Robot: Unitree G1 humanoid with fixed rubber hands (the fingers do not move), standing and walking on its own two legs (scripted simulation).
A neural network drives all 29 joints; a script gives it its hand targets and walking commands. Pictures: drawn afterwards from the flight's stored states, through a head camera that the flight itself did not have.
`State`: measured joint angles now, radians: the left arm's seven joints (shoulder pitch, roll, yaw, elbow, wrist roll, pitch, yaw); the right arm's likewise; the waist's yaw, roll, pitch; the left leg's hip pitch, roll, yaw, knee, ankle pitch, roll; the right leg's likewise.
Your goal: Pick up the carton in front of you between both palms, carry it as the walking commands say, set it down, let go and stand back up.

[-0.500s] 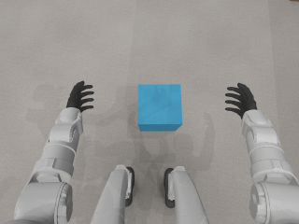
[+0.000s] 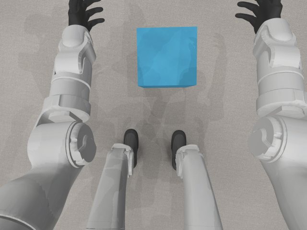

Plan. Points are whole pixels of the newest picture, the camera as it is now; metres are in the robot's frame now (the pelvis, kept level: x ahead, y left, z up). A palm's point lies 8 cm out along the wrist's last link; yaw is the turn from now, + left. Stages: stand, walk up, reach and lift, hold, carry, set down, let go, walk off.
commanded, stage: reach and lift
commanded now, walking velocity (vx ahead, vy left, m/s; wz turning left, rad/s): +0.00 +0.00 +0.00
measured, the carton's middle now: (165, 62) +0.52 -0.03 -0.52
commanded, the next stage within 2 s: none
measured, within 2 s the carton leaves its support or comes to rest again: leaves its support in 1.66 s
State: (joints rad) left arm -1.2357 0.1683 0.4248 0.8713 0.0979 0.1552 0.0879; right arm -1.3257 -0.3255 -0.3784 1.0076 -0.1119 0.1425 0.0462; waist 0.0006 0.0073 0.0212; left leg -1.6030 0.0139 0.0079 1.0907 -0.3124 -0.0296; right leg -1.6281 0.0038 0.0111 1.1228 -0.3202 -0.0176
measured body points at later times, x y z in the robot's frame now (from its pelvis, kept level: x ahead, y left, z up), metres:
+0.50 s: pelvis -0.04 +0.02 -0.21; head +0.33 -0.01 +0.04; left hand +0.53 +0.16 -0.37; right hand +0.53 -0.22 -0.37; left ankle +0.07 +0.14 -0.61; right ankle +0.07 -0.11 -0.61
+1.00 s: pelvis -0.04 +0.01 -0.28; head +0.34 -0.02 -0.05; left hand +0.54 +0.15 -0.46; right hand +0.54 -0.21 -0.46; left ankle +0.07 +0.14 -0.61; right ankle +0.07 -0.11 -0.61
